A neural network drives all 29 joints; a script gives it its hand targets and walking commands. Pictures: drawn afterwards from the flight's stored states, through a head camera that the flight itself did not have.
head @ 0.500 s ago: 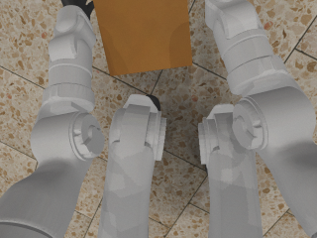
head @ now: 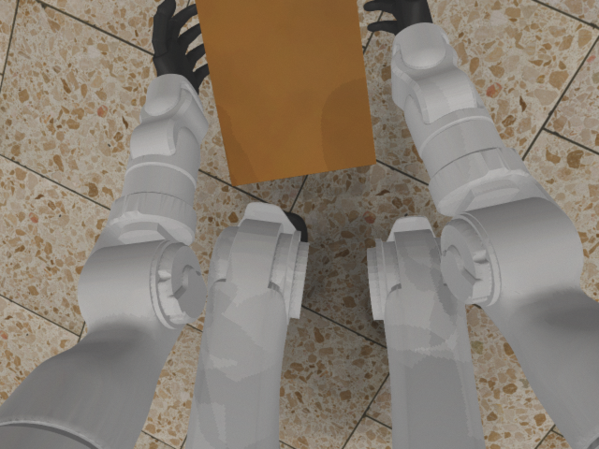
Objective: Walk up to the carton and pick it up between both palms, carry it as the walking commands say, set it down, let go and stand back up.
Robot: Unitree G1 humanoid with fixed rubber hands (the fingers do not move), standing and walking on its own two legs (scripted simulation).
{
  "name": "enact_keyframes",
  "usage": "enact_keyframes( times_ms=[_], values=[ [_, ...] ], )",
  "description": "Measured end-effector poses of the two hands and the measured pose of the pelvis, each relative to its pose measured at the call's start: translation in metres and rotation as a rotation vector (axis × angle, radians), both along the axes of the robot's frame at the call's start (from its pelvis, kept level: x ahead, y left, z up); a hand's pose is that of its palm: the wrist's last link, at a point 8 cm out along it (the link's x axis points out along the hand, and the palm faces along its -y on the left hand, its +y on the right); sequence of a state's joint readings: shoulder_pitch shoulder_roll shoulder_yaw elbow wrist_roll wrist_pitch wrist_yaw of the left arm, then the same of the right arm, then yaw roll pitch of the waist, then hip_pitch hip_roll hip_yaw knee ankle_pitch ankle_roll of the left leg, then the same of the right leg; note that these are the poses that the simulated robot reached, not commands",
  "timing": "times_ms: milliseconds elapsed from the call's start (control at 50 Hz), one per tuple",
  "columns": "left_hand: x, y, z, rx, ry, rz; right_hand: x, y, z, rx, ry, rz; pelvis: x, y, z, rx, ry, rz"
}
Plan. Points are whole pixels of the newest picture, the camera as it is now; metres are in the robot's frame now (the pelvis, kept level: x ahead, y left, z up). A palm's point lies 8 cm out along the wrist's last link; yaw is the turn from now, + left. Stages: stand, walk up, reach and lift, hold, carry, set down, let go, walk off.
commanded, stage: set down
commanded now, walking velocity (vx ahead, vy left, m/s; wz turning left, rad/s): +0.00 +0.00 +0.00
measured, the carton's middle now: (296, 61) +0.50 +0.09 -0.26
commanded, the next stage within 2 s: none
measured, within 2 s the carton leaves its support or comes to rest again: neither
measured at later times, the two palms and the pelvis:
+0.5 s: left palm (181, 77) +0.47 +0.21 -0.16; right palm (413, 25) +0.52 -0.04 -0.17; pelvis +0.00 -0.01 +0.00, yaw +0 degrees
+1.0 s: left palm (172, 102) +0.44 +0.24 -0.18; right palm (447, 37) +0.52 -0.08 -0.19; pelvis -0.01 +0.00 +0.01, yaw +0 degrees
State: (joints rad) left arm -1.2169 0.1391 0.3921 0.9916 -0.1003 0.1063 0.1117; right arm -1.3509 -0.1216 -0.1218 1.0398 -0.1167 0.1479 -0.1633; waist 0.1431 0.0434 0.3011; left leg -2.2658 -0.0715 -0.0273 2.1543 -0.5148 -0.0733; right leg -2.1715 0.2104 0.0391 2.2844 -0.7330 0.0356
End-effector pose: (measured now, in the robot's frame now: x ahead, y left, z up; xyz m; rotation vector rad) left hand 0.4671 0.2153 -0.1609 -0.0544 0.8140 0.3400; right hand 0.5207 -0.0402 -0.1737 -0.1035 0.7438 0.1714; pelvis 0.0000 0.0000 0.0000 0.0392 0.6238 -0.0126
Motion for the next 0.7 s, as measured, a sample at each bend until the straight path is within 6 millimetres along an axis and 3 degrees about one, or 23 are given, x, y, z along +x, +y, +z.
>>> enact_keyframes(
  times_ms=[700],
  values=[
    [-0.0011,-0.0021,-0.0004,0.004,-0.006,-0.007,0.0007,-0.0053,-0.0017,0.022,0.004,0.035,-0.0018,-0.0059,0.0034,0.009,0.005,-0.005]
  ],
)
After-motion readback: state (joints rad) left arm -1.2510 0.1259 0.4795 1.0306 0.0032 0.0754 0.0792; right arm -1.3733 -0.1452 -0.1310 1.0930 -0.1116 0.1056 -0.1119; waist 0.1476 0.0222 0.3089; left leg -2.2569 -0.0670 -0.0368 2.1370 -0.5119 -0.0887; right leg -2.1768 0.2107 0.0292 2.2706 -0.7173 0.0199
